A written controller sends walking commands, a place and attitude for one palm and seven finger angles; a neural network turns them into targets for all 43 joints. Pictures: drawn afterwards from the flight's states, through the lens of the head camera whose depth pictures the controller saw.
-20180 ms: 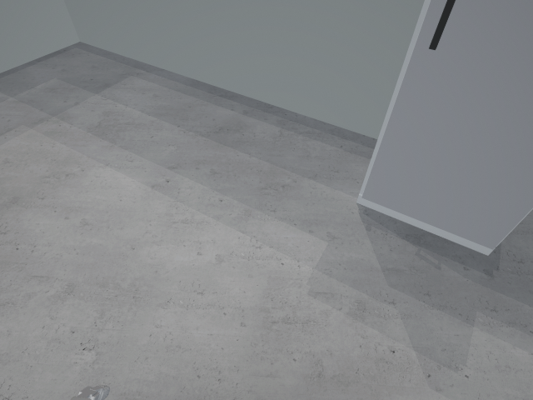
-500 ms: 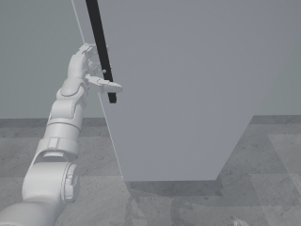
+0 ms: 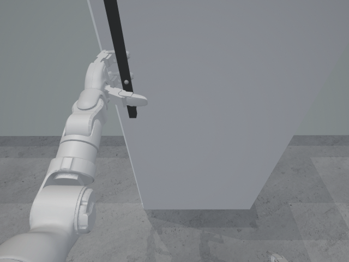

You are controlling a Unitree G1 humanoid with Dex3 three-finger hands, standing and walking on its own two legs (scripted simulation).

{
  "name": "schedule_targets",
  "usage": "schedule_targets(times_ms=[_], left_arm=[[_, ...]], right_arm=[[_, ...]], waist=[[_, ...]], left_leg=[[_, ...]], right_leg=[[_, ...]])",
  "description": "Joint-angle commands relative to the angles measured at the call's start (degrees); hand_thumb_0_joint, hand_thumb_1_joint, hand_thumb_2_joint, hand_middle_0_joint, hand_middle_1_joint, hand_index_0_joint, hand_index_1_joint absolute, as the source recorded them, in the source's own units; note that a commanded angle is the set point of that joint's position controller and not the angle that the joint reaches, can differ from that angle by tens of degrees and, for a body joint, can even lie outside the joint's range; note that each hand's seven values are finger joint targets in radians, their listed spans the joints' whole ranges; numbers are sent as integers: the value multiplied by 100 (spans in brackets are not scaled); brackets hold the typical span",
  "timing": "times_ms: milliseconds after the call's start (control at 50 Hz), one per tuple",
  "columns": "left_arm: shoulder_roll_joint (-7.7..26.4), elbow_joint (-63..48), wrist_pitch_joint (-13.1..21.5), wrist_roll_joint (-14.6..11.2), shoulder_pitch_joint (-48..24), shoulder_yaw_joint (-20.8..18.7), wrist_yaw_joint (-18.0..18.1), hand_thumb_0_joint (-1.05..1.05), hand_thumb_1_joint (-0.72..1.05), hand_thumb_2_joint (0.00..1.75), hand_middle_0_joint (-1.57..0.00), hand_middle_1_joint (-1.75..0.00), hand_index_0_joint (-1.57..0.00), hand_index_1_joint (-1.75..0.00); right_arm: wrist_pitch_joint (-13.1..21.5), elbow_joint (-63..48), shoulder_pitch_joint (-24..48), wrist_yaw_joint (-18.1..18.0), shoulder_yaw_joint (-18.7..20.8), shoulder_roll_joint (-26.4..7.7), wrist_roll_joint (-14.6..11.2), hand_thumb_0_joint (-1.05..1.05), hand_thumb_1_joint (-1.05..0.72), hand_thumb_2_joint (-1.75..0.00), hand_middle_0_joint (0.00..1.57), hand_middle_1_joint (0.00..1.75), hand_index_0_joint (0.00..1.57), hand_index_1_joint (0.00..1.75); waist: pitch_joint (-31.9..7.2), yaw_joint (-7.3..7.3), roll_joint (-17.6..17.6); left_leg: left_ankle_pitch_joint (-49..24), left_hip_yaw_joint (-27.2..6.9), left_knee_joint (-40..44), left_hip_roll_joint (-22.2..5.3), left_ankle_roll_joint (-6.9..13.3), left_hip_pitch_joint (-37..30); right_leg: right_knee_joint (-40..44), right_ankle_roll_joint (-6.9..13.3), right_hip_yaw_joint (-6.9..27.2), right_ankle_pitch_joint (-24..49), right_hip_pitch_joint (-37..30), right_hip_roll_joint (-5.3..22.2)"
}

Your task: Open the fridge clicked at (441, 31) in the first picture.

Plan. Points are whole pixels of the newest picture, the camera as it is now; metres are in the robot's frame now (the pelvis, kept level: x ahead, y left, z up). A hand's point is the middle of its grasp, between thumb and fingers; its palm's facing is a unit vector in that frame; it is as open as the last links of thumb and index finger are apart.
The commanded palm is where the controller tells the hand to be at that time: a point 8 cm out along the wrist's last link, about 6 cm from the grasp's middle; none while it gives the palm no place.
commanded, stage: slide the fingers in behind the handle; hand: left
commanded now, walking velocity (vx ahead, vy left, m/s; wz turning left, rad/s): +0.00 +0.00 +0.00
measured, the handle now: (124, 62) +0.51 +0.15 +0.22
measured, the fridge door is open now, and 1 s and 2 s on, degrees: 0 0 2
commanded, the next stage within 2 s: grip the handle and tug to test in 0.34 s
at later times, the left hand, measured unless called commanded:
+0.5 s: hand (130, 80) +0.45 +0.12 +0.22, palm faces +0.03 -1.00 +0.00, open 14.0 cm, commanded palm +0.42 +0.18 +0.21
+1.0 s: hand (131, 79) +0.45 +0.12 +0.21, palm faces +0.05 -1.00 -0.01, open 7.5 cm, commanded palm +0.43 +0.17 +0.21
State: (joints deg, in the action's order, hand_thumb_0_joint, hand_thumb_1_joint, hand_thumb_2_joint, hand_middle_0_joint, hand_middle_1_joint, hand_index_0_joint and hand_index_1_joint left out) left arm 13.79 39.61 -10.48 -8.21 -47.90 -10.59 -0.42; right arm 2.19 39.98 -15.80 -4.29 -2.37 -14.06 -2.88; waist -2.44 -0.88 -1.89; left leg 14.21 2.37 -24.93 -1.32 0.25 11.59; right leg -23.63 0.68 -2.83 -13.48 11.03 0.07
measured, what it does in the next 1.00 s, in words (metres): stands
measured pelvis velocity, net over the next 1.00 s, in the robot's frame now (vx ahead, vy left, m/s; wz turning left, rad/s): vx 0.00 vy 0.00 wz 0.00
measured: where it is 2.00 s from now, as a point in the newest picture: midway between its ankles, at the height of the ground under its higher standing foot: outside the picture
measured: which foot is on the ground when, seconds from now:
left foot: down 0.00-1.00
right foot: down 0.00-1.00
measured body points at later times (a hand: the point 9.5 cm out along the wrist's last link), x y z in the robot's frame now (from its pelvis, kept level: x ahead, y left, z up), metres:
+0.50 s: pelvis +0.00 +0.00 +0.00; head -0.01 +0.00 +0.45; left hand +0.44 +0.18 +0.22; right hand +0.11 -0.24 -0.11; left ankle -0.01 +0.12 -0.74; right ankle -0.01 -0.11 -0.74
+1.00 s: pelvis +0.00 +0.00 +0.00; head +0.00 -0.01 +0.45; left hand +0.45 +0.17 +0.22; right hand +0.11 -0.24 -0.12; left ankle -0.01 +0.12 -0.74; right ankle -0.01 -0.11 -0.74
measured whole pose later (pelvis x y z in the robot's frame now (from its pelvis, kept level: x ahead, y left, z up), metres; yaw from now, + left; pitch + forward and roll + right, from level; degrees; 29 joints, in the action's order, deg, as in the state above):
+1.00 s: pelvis +0.00 +0.00 +0.00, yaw +0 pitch +2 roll +0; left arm 12.9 43.3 -10.1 -7.2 -51.7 -9.6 1.2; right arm 1.9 40.4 -16.1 -4.2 -2.3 -13.7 -2.5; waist -2.4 -1.2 -1.8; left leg 14.0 2.1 -25.1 -1.1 0.4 12.8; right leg -23.6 0.5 -3.0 -13.3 12.1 0.3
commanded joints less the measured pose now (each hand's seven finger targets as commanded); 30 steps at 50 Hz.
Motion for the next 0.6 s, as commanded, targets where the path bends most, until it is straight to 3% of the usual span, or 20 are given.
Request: schedule_targets(times_ms=[0, 40, 60, 100, 180, 220, 240, 280, 320, 420, 500, 580], left_arm=[[743, -1471, 468, -55, -3312, 12, -78, 0, -50, 30, -30, -120, -30, -120], [566, -1475, 466, -48, -3389, 171, -65, 0, -50, 30, -30, -120, -30, -120], [501, -1350, 442, -54, -3371, 199, -55, 0, -50, 30, -30, -120, -30, -120], [702, -1141, 433, -67, -3363, 33, -10, 0, -50, 30, -30, -120, -30, -120], [807, -1200, 459, -59, -3395, -137, 18, 0, -50, 30, -30, -120, -30, -120], [836, -1145, 496, -48, -3159, -189, 50, 0, -50, 30, -30, -120, -30, -120], [998, -1125, 504, -1, -3230, -304, 80, 0, -50, 30, -30, -120, -30, -120], [895, -1189, 517, 46, -3207, -214, 90, 0, -50, 30, -30, -120, -30, -120], [750, -1261, 534, 68, -3265, -42, 85, 0, -50, 30, -30, -120, -30, -120], [945, -1293, 468, 20, -3240, -222, 54, 0, -50, 30, -30, -120, -30, -120], [972, -1285, 439, -4, -3025, -293, 38, 0, -31, 38, -32, -123, -32, -123], [822, -1213, 411, 17, -3132, -138, 48, 0, -13, 46, -34, -125, -34, -125]], right_arm=[[299, -743, 382, -35, 281, -664, -18, 0, -90, -90, 20, 30, 20, 30], [316, -708, 392, -21, 263, -631, -27, 0, -90, -90, 20, 30, 20, 30], [322, -685, 345, -21, 261, -635, -19, 0, -90, -90, 20, 30, 20, 30], [304, -650, 307, -39, 273, -695, -3, 0, -90, -90, 20, 30, 20, 30], [316, -667, 302, -28, 274, -660, 15, 0, -90, -90, 20, 30, 20, 30], [300, -694, 316, -8, 254, -651, 19, 0, -90, -90, 20, 30, 20, 30], [286, -670, 267, -3, 260, -661, 31, 0, -90, -90, 20, 30, 20, 30], [269, -695, 275, 7, 275, -641, 19, 0, -90, -90, 20, 30, 20, 30], [266, -736, 324, 10, 268, -634, 16, 0, -90, -90, 20, 30, 20, 30], [242, -734, 337, -13, 279, -665, 8, 0, -90, -90, 20, 30, 20, 30], [229, -793, 359, -19, 277, -667, 10, 0, -90, -90, 20, 30, 20, 30], [229, -763, 344, -20, 268, -645, -7, 0, -90, -90, 20, 30, 20, 30]], waist=[[-1772, -91, 144], [-1769, -124, -9], [-1729, -137, 129], [-1626, -146, 399], [-1907, -57, 421], [-1856, 9, 305], [-1878, -3, 342], [-1806, -22, 418], [-1758, -67, 261], [-1735, -37, 292], [-1744, 31, 339], [-1587, -40, 411]], left_leg=[[-1814, -179, 99, 77, 210, -915], [-1781, -208, 93, 68, 182, -983], [-1765, -235, 97, 59, 175, -943], [-1630, -248, 139, 56, 192, -818], [-1834, -218, 113, 65, 190, -843], [-1928, -194, 113, 66, 185, -787], [-1907, -198, 116, 66, 177, -751], [-1930, -171, 124, 48, 187, -759], [-1883, -160, 123, 43, 196, -794], [-1821, -175, 144, 43, 197, -781], [-1804, -135, 162, 53, 206, -727], [-1628, -157, 182, 45, 203, -665]], right_leg=[[141, 115, 90, 1990, -364, -59], [141, 123, 88, 1893, -222, -65], [135, 124, 67, 1849, -191, -76], [179, 105, 49, 1737, -231, -79], [91, 114, 77, 1987, -376, -67], [81, 120, 86, 2057, -441, -56], [75, 119, 84, 2056, -455, -58], [88, 115, 87, 2091, -436, -64], [107, 105, 92, 2030, -377, -53], [148, 120, 100, 1968, -407, -65], [165, 119, 103, 1977, -522, -60], [185, 111, 99, 1826, -374, -73]])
